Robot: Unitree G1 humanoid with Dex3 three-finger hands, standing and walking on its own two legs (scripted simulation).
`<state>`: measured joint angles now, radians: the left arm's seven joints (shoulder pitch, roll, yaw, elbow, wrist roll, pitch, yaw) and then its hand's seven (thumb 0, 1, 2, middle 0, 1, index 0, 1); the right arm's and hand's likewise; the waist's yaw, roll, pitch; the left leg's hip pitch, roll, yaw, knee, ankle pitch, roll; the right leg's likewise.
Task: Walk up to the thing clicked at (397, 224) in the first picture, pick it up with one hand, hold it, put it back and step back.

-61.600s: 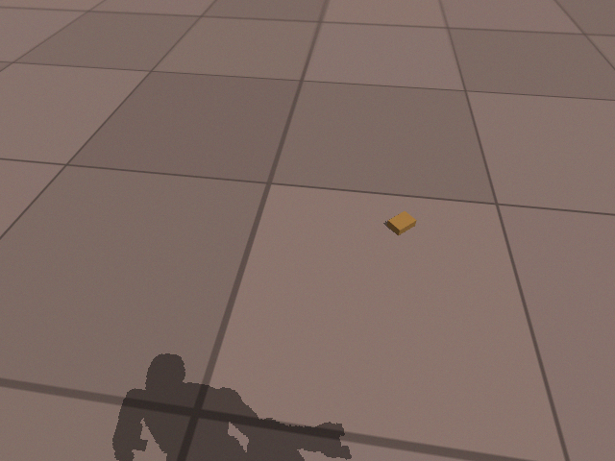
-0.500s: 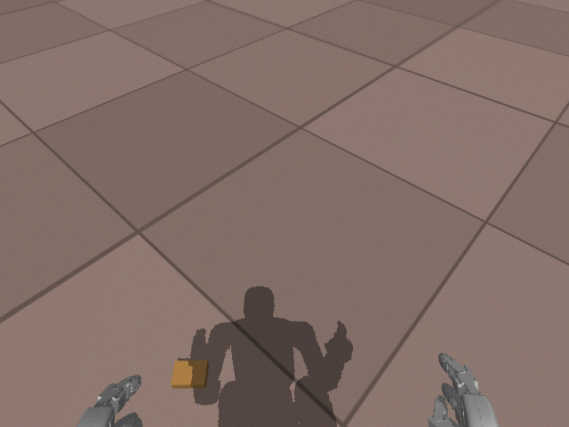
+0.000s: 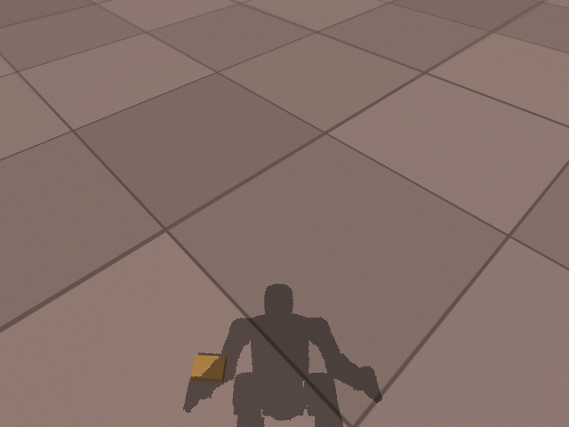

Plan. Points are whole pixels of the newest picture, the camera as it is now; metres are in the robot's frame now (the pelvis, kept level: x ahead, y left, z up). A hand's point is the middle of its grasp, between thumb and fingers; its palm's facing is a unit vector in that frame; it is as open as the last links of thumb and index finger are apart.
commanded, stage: stand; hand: left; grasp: from above
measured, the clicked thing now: (209, 368) +0.47 +0.28 -0.75
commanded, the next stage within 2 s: none
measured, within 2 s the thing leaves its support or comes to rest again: neither
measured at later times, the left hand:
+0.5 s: hand out of the picture +0.04 +0.23 -0.14, palm faces +0.04 -0.94 -0.35, open 7.4 cm
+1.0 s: hand out of the picture +0.07 +0.23 -0.14, palm faces +0.02 -0.94 -0.34, open 7.4 cm
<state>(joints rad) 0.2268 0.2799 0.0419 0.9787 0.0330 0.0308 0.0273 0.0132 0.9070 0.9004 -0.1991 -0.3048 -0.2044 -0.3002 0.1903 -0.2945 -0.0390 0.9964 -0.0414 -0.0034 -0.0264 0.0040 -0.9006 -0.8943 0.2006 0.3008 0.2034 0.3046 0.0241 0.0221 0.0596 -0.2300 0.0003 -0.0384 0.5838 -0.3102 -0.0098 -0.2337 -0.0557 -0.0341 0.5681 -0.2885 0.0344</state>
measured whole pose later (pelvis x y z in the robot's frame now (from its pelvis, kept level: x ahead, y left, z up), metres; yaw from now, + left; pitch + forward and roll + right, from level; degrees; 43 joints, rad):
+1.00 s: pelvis +0.00 -0.01 +0.02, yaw +0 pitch -3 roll +0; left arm 0.10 0.30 0.03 1.15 0.02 0.01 0.01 0.01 0.91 0.90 -0.20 -0.31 -0.21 -0.30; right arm 0.13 -0.33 -0.01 1.13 -0.02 -0.01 -0.02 0.00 -0.90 -0.89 0.20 0.30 0.20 0.30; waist 0.01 0.03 0.07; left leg -0.09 0.02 -0.04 0.34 -0.19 -0.03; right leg -0.11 -0.03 -0.04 0.34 -0.18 0.02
